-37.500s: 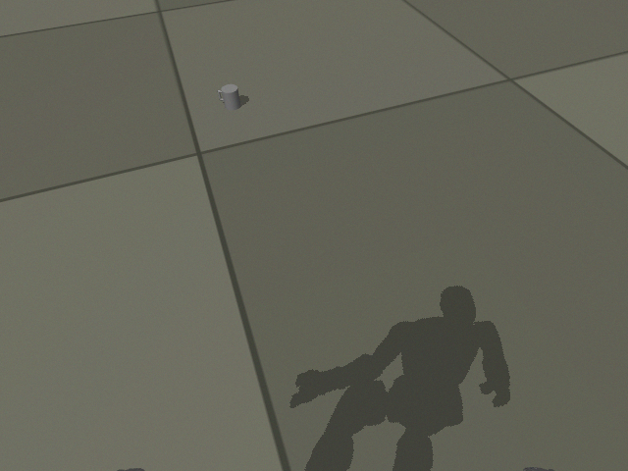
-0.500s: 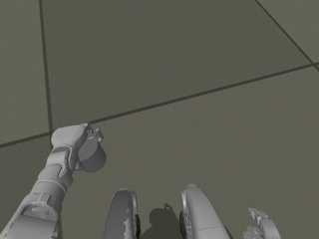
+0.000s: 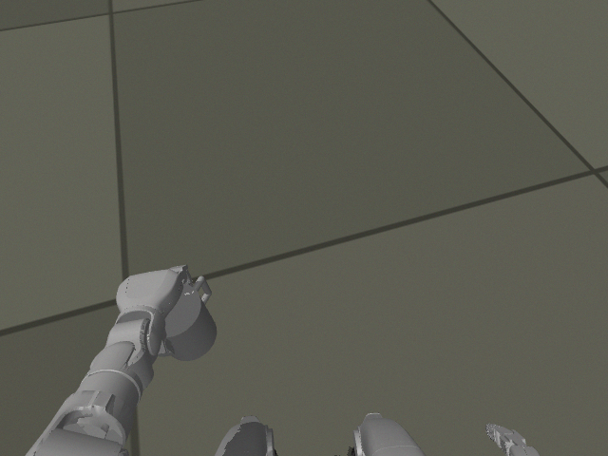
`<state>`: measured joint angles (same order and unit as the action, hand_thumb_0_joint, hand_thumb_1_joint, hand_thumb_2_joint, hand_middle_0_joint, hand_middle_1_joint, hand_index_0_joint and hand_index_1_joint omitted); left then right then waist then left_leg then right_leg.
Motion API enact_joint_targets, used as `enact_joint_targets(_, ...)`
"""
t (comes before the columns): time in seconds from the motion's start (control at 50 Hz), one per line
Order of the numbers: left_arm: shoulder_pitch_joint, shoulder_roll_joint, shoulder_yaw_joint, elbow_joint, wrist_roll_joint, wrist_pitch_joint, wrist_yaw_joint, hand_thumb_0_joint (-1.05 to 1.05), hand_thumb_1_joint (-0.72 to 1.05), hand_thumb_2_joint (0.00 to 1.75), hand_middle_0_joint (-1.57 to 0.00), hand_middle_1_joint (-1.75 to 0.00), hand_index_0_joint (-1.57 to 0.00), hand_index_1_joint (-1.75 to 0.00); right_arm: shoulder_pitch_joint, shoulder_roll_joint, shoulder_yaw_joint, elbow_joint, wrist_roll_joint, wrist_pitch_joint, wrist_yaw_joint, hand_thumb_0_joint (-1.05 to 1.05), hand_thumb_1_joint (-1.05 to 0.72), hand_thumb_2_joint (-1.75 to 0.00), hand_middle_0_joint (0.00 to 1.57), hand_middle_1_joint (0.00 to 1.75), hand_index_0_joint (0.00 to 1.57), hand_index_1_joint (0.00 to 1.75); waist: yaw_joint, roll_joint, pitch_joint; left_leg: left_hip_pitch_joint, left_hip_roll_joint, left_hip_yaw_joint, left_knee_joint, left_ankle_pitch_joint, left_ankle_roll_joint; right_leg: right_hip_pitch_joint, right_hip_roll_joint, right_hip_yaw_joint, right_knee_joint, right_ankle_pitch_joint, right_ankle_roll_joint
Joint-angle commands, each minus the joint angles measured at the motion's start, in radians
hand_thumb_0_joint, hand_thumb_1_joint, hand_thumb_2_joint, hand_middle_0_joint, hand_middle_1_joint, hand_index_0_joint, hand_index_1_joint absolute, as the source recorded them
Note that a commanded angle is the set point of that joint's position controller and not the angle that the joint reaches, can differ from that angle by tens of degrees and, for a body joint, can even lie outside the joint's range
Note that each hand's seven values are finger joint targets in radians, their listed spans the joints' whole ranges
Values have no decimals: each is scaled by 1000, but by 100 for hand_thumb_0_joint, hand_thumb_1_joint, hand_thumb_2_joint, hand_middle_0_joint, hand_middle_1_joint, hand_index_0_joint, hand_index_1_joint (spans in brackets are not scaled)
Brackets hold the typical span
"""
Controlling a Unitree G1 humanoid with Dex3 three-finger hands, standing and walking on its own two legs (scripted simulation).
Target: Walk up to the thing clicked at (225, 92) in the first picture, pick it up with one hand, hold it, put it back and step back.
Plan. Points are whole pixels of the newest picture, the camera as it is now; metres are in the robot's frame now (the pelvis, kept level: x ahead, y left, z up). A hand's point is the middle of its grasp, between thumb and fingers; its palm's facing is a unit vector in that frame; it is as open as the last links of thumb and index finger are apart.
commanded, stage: lift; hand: left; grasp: from above
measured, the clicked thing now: (187, 314) +0.34 +0.20 -0.15
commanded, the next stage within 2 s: hold in 0.10 s
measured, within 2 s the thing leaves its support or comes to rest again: neither
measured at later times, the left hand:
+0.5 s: hand (152, 306) +0.32 +0.22 -0.05, palm faces -0.46 -0.05 -0.88, open 11.6 cm
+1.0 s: hand (147, 311) +0.31 +0.22 -0.02, palm faces -0.47 -0.05 -0.88, open 11.6 cm
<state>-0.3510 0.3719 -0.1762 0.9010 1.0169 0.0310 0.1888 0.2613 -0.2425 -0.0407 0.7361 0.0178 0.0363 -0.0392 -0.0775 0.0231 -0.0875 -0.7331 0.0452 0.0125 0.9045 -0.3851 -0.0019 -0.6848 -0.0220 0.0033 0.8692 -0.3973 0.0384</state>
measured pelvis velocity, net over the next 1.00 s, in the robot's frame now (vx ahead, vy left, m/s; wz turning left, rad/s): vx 0.01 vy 0.00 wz -0.01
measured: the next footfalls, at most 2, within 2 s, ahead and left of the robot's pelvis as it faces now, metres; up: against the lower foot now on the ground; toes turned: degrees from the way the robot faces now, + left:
none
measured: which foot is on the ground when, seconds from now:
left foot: down 0.00-1.00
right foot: down 0.00-1.00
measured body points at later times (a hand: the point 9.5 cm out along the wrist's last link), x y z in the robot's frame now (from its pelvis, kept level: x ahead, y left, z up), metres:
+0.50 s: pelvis +0.02 +0.00 +0.03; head +0.05 -0.01 +0.48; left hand +0.34 +0.22 +0.00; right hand +0.12 -0.27 -0.09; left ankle +0.03 +0.12 -0.69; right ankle +0.02 -0.15 -0.69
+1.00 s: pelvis +0.01 +0.00 +0.04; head +0.03 -0.02 +0.49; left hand +0.33 +0.22 +0.03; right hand +0.13 -0.27 -0.08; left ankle +0.03 +0.12 -0.69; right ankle +0.02 -0.15 -0.69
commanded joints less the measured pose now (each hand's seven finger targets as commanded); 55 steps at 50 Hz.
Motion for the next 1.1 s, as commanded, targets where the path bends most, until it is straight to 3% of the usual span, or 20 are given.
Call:
enact_joint_targets(0.0, -319, 201, 72, -199, -8, -13, 37, 0, 43, 114, -88, -87, -85, -90, 25, -156, -57, -92, 4, -23, -8, 0, -90, -90, 20, 30, 20, 30, 8, 47, -313, 341, -39, -17, -174, 229, -5, 128, 46, -26, -171, 216, -42)
enact_joint_targets(0.04, -318, 220, 84, -218, -6, -20, 35, 0, 43, 116, -89, -88, -85, -91, 24, -162, -64, -97, 6, -22, -8, 0, -90, -90, 20, 30, 20, 30, 18, 58, -320, 383, -37, -14, -194, 253, -8, 148, 48, -30, -189, 227, -44)
enact_joint_targets(0.12, -311, 192, 63, -236, 1, -21, 32, 0, 42, 116, -86, -90, -84, -93, 21, -159, -63, -96, 9, -18, -7, 0, -90, -90, 20, 30, 20, 30, 10, 29, -296, 402, -42, -5, -216, 290, -4, 188, 46, -24, -219, 272, -41)
enact_joint_targets(0.16, -319, 226, 83, -252, -3, -19, 32, 0, 44, 118, -88, -92, -85, -95, 11, -163, -65, -99, 10, -16, -7, 0, -90, -90, 20, 30, 20, 30, 23, 30, -305, 421, -46, 2, -227, 308, -2, 221, 43, -20, -239, 294, -38)
enact_joint_targets(0.2, -300, 191, 63, -247, 0, -15, 29, 0, 42, 116, -85, -93, -83, -95, 9, -157, -63, -98, 10, -16, -6, 0, -90, -90, 20, 30, 20, 30, 17, 21, -295, 430, -48, 4, -239, 322, -3, 235, 43, -18, -245, 310, -37)
enact_joint_targets(0.24, -320, 218, 74, -275, 6, -13, 26, 0, 43, 115, -86, -90, -84, -93, 1, -163, -67, -97, 13, -15, -7, 0, -90, -90, 20, 30, 20, 30, 22, 44, -291, 453, -46, 6, -251, 338, -5, 235, 44, -18, -257, 320, -39)
enact_joint_targets(0.34, -312, 231, 79, -287, 4, -19, -5, 0, 43, 114, -86, -91, -84, -93, -12, -170, -70, -107, 16, -13, -6, 0, -90, -90, 20, 30, 20, 30, 33, 37, -288, 493, -47, 7, -283, 360, -7, 282, 46, -21, -283, 328, -38)
enact_joint_targets(0.38, -296, 206, 61, -273, 7, -19, -15, 0, 41, 114, -84, -92, -82, -94, -17, -165, -66, -111, 16, -13, -4, 0, -90, -90, 20, 30, 20, 30, 31, 26, -261, 484, -49, 9, -292, 352, -5, 281, 44, -18, -292, 327, -38)
enact_joint_targets(0.42, -308, 226, 75, -290, 0, -22, -20, 0, 41, 112, -83, -92, -82, -93, -22, -169, -69, -117, 16, -14, -4, 0, -90, -90, 20, 30, 20, 30, 31, 40, -257, 501, -46, 9, -306, 344, -8, 288, 47, -21, -304, 313, -39)
enact_joint_targets(0.48, -288, 222, 73, -291, 5, -19, -31, 0, 42, 113, -84, -93, -83, -95, -28, -167, -69, -125, 17, -14, -3, 0, -90, -90, 20, 30, 20, 30, 44, 40, -252, 503, -48, 14, -316, 363, -7, 309, 46, -17, -312, 330, -40)
enact_joint_targets(0.54, -299, 225, 68, -312, 3, -18, -41, 0, 43, 113, -84, -94, -83, -96, -40, -170, -71, -134, 19, -12, -3, 0, -90, -90, 20, 30, 20, 30, 40, 22, -261, 528, -50, 20, -319, 391, -2, 335, 44, -14, -326, 367, -35)
enact_joint_targets(0.62, -281, 212, 66, -325, -7, -14, -50, 0, 44, 115, -85, -95, -84, -96, -44, -162, -66, -133, 20, -12, -3, 0, -90, -90, 20, 30, 20, 30, 47, 22, -232, 518, -50, 23, -340, 372, 0, 353, 47, -12, -340, 353, -37)
enact_joint_targets(0.66, -289, 242, 82, -332, -4, -15, -59, 0, 43, 113, -85, -95, -83, -96, -48, -168, -69, -136, 22, -10, -3, 0, -90, -90, 20, 30, 20, 30, 55, 24, -250, 531, -48, 21, -347, 391, -1, 369, 48, -14, -342, 363, -37)
enact_joint_targets(0.7, -291, 223, 63, -353, 1, -17, -68, 0, 44, 113, -85, -95, -84, -97, -63, -163, -64, -146, 23, -8, -4, 0, -90, -90, 20, 30, 20, 30, 53, 16, -241, 539, -49, 21, -353, 385, 1, 366, 47, -13, -352, 357, -36)
enact_joint_targets(0.8, -285, 224, 70, -356, -1, -13, -76, 0, 43, 113, -84, -95, -83, -96, -60, -167, -64, -145, 21, -6, -2, 0, -90, -90, 20, 30, 20, 30, 44, 12, -225, 552, -45, 19, -371, 376, 2, 371, 49, -16, -367, 348, -37)
enact_joint_targets(0.84, -274, 236, 79, -369, -1, -15, -79, 0, 42, 114, -86, -93, -84, -95, -78, -164, -62, -154, 23, -5, -2, 0, -90, -90, 20, 30, 20, 30, 62, 27, -224, 554, -50, 25, -381, 361, 3, 385, 44, -12, -377, 336, -38)
enact_joint_targets(0.98, -288, 223, 66, -392, -4, -20, -96, 0, 42, 112, -84, -96, -83, -97, -95, -163, -57, -164, 25, -5, -5, 0, -91, -90, 20, 30, 20, 30, 49, 7, -206, 571, -50, 25, -401, 329, 8, 383, 42, -11, -402, 310, -35)
enact_joint_targets(1.02, -260, 245, 91, -387, -10, -21, -95, 0, 40, 111, -82, -97, -81, -97, -105, -160, -55, -162, 25, -5, -5, 0, -91, -90, 20, 30, 20, 30, 65, 28, -201, 568, -51, 25, -409, 319, 4, 394, 41, -12, -407, 295, -37)
enact_joint_targets(1.08, -287, 226, 68, -418, -3, -23, -101, 0, 41, 110, -82, -95, -82, -96, -111, -159, -53, -167, 26, -8, -6, 0, -91, -90, 20, 30, 20, 30, 54, 27, -200, 582, -45, 21, -418, 305, 3, 381, 45, -14, -408, 281, -40)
